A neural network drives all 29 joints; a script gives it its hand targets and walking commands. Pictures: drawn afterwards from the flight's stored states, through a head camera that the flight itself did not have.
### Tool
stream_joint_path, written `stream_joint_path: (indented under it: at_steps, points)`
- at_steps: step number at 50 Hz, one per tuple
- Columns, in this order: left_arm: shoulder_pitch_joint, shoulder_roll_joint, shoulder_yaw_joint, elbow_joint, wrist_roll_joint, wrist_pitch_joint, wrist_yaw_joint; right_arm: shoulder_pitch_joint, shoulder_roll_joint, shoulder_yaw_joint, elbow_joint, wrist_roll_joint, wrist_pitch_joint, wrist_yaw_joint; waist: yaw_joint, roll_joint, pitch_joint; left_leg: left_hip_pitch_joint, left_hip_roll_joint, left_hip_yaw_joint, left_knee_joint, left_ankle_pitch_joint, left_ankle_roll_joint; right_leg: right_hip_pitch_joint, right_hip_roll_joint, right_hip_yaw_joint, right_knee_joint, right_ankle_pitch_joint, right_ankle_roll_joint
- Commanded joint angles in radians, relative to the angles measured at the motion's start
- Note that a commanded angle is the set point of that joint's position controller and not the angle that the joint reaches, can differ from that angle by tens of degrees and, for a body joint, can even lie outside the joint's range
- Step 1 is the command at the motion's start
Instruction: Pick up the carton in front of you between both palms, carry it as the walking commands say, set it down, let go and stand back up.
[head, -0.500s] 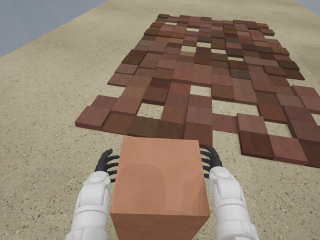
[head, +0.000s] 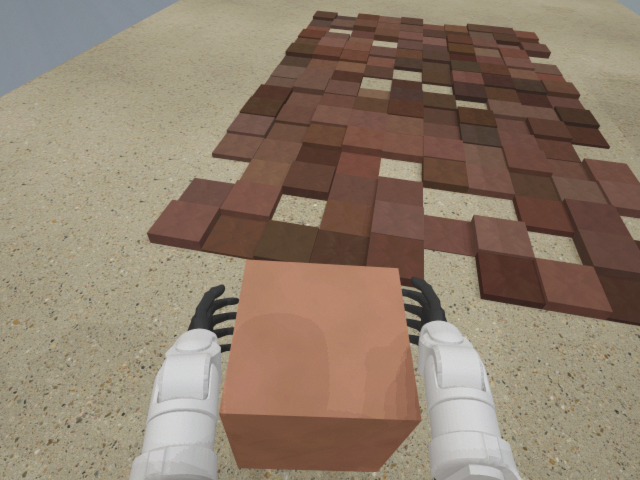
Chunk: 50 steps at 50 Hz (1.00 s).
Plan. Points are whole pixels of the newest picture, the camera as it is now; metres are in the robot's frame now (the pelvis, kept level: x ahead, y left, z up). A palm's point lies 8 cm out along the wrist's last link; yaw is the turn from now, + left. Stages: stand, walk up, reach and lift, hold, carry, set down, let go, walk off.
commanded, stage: reach and lift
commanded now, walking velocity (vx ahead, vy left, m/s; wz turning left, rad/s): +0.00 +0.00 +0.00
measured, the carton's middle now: (315, 371) +0.29 +0.00 -0.05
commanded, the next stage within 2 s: hold in 0.40 s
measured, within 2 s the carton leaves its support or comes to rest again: neither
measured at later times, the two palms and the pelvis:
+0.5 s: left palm (201, 338) +0.29 +0.15 +0.04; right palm (436, 327) +0.30 -0.15 +0.05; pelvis +0.01 +0.00 +0.00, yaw +0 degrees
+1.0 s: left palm (200, 335) +0.29 +0.15 +0.05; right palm (439, 327) +0.29 -0.15 +0.06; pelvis +0.00 +0.00 +0.00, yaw -1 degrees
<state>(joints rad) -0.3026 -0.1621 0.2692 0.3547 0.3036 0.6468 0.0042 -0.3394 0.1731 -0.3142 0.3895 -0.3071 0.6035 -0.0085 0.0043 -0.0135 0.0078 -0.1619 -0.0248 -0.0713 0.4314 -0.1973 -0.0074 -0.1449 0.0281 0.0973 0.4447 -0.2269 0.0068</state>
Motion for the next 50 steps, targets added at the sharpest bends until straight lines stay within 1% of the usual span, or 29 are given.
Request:
stream_joint_path:
  at_steps: [1, 9, 19, 21, 24, 25, 26, 28, 30, 32, 38, 46, 47, 48, 49, 50]
  points:
    - [-0.561, -0.955, -0.559, -0.069, -0.264, -0.044, -0.246, -0.448, 0.967, 0.561, 0.024, 0.243, -0.001, 0.272, 0.002, 0.019, -0.3, 0.164, -0.057, 0.0, -0.057, 0.179, -0.002, 0.026, 0.061, -0.018, -0.08, 0.17, -0.005]
    - [-0.503, -0.945, -0.586, -0.129, -0.287, -0.023, -0.24, -0.387, 0.956, 0.588, -0.038, 0.261, 0.02, 0.266, 0.001, 0.016, -0.297, 0.195, -0.06, -0.006, -0.067, 0.254, -0.004, 0.059, 0.065, -0.012, -0.093, 0.241, 0.0]
    - [-0.497, -0.929, -0.599, -0.168, -0.299, -0.001, -0.241, -0.377, 0.956, 0.606, -0.078, 0.274, 0.044, 0.26, 0.003, 0.008, -0.273, 0.195, -0.066, -0.006, -0.076, 0.238, -0.001, 0.073, 0.062, -0.008, -0.105, 0.245, 0.003]
    - [-0.5, -0.932, -0.621, -0.19, -0.311, 0.004, -0.243, -0.377, 0.962, 0.625, -0.102, 0.285, 0.05, 0.257, -0.001, 0.008, -0.285, 0.202, -0.067, -0.006, -0.077, 0.245, -0.001, 0.085, 0.06, -0.006, -0.108, 0.259, 0.004]
    - [-0.486, -0.932, -0.676, -0.261, -0.344, 0.024, -0.24, -0.355, 0.961, 0.674, -0.175, 0.313, 0.074, 0.249, -0.01, 0.007, -0.324, 0.23, -0.067, -0.013, -0.083, 0.298, -0.003, 0.124, 0.059, -0.001, -0.114, 0.327, 0.007]
    - [-0.475, -0.924, -0.679, -0.274, -0.346, 0.036, -0.236, -0.342, 0.952, 0.676, -0.187, 0.315, 0.086, 0.245, -0.011, 0.007, -0.319, 0.234, -0.067, -0.014, -0.089, 0.302, -0.003, 0.131, 0.058, 0.0, -0.118, 0.334, 0.007]
    - [-0.461, -0.913, -0.673, -0.277, -0.342, 0.047, -0.233, -0.328, 0.939, 0.67, -0.19, 0.312, 0.098, 0.242, -0.011, 0.006, -0.298, 0.23, -0.067, -0.013, -0.096, 0.288, -0.003, 0.13, 0.057, 0.0, -0.124, 0.322, 0.007]
    - [-0.445, -0.886, -0.64, -0.258, -0.322, 0.067, -0.229, -0.315, 0.913, 0.642, -0.173, 0.297, 0.118, 0.24, -0.009, 0.006, -0.231, 0.207, -0.067, -0.008, -0.112, 0.22, -0.001, 0.108, 0.055, -0.004, -0.139, 0.249, 0.005]
    - [-0.45, -0.871, -0.605, -0.227, -0.302, 0.077, -0.229, -0.329, 0.901, 0.614, -0.146, 0.283, 0.126, 0.244, -0.004, 0.006, -0.173, 0.182, -0.065, -0.002, -0.121, 0.138, 0.004, 0.079, 0.053, -0.009, -0.148, 0.162, 0.002]
    - [-0.478, -0.879, -0.596, -0.214, -0.299, 0.077, -0.235, -0.364, 0.906, 0.608, -0.135, 0.283, 0.126, 0.252, -0.002, 0.006, -0.16, 0.172, -0.062, 0.001, -0.12, 0.091, 0.007, 0.063, 0.051, -0.014, -0.149, 0.114, -0.001]
    - [-0.572, -0.921, -0.611, -0.205, -0.312, 0.064, -0.247, -0.461, 0.94, 0.62, -0.127, 0.294, 0.112, 0.269, -0.003, 0.009, -0.219, 0.178, -0.057, 0.0, -0.1, 0.067, 0.008, 0.056, 0.051, -0.017, -0.131, 0.083, -0.006]
    - [-0.602, -0.935, -0.598, -0.16, -0.304, 0.062, -0.249, -0.485, 0.939, 0.595, -0.08, 0.276, 0.106, 0.273, -0.009, 0.012, -0.218, 0.179, -0.054, 0.002, -0.101, 0.037, 0.004, 0.04, 0.05, -0.022, -0.13, 0.047, -0.01]
    - [-0.615, -0.929, -0.6, -0.16, -0.307, 0.066, -0.247, -0.492, 0.933, 0.598, -0.095, 0.284, 0.112, 0.271, -0.001, 0.073, -0.225, 0.046, 0.122, -0.012, -0.067, -0.145, 0.018, -0.069, -0.1, -0.004, -0.048, -0.086, -0.018]
    - [-0.622, -0.922, -0.6, -0.177, -0.31, 0.067, -0.246, -0.488, 0.931, 0.601, -0.092, 0.29, 0.118, 0.267, -0.007, 0.085, -0.24, 0.013, 0.129, -0.066, -0.121, -0.363, 0.028, -0.096, -0.078, 0.0, -0.043, -0.258, -0.02]
    - [-0.638, -0.927, -0.625, -0.201, -0.327, 0.07, -0.243, -0.485, 0.929, 0.616, -0.117, 0.3, 0.12, 0.261, -0.011, 0.1, -0.222, -0.027, 0.148, -0.105, -0.164, -0.549, 0.043, -0.157, -0.051, -0.028, 0.002, -0.379, -0.015]
    - [-0.653, -0.933, -0.647, -0.224, -0.345, 0.075, -0.241, -0.495, 0.931, 0.635, -0.145, 0.313, 0.126, 0.253, -0.014, 0.146, -0.222, -0.027, 0.187, -0.159, -0.209, -0.63, 0.067, -0.203, -0.016, -0.083, 0.097, -0.369, -0.007]
